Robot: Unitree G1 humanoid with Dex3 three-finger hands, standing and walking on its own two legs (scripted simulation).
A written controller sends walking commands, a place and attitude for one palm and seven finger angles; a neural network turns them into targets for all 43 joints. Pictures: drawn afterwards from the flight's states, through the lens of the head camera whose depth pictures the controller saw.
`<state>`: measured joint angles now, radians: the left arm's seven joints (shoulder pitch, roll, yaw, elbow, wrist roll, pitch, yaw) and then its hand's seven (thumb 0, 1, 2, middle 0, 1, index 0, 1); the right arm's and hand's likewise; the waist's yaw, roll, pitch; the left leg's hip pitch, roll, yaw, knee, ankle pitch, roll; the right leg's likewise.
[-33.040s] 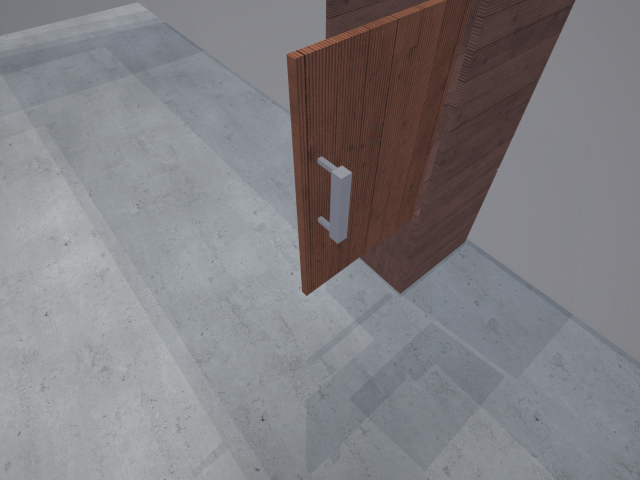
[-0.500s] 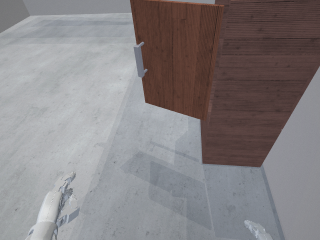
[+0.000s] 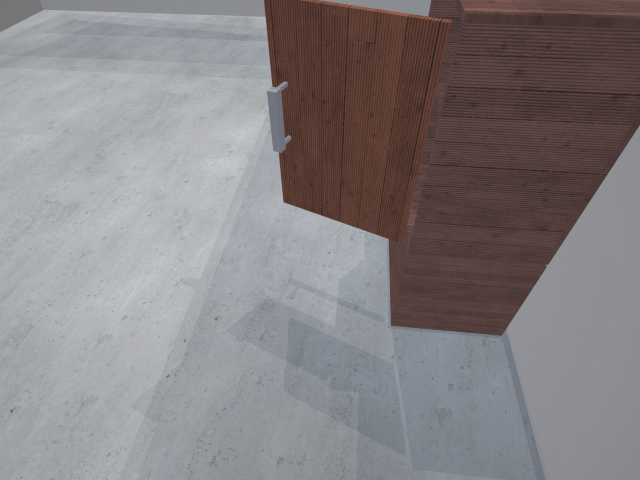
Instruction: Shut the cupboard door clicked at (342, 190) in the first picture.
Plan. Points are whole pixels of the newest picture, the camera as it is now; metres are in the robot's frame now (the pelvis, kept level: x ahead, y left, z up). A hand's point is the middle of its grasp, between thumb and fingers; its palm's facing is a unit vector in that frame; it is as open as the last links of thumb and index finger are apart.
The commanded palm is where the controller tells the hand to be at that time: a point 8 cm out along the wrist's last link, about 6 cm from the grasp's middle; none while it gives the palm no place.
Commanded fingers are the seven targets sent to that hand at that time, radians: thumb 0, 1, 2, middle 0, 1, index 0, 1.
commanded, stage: let the arm hang, fingers relaxed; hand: left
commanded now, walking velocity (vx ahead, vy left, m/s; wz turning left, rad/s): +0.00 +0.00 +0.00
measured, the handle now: (281, 117) +0.95 +0.16 -0.02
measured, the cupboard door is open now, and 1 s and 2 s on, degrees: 69 69 69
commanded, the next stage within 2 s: look to check the result in 0.46 s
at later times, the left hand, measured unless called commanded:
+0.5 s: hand out of the picture -0.04 +0.16 -0.18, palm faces +0.02 -0.99 -0.12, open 7.4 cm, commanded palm none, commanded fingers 0.00 0.90 0.90 -0.20 -0.30 -0.20 -0.30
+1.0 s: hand out of the picture +0.00 +0.20 -0.17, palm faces +0.00 -0.98 -0.22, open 7.4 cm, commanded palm none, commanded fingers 0.00 0.90 0.90 -0.20 -0.30 -0.20 -0.30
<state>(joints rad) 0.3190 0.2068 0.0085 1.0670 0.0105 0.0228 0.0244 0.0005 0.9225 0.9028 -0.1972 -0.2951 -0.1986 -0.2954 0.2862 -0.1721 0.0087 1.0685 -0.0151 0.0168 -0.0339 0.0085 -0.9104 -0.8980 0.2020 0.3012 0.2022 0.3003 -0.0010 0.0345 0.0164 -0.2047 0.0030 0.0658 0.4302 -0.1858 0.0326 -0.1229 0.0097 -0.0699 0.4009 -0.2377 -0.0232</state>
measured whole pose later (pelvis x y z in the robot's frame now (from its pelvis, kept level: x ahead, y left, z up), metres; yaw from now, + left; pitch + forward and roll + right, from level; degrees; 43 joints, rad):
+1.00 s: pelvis +0.01 +0.01 +0.00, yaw -2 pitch -1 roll +0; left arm 0.28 0.18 0.01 1.14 0.02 0.00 0.03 0.01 0.91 0.90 -0.20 -0.29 -0.20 -0.30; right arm 0.26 -0.19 -0.01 1.13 -0.01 -0.01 -0.04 0.00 -0.90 -0.90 0.20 0.30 0.20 0.30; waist 0.00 0.00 0.03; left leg -0.19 -0.02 0.10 0.38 -0.17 0.05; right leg -0.13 -0.01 -0.04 0.39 -0.23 0.00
